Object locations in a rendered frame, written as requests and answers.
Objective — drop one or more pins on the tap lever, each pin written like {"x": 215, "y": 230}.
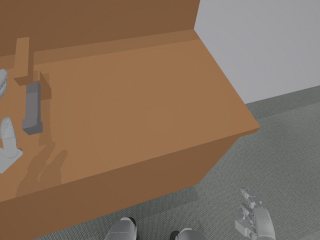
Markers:
{"x": 32, "y": 123}

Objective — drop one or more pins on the counter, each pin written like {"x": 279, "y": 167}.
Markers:
{"x": 133, "y": 106}

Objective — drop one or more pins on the left robot shin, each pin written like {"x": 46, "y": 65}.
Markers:
{"x": 126, "y": 218}

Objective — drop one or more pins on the left robot hand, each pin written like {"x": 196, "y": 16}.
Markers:
{"x": 9, "y": 153}

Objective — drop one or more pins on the robot right foot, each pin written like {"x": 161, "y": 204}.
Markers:
{"x": 174, "y": 234}

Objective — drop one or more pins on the right robot hand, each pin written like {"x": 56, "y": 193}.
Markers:
{"x": 259, "y": 223}

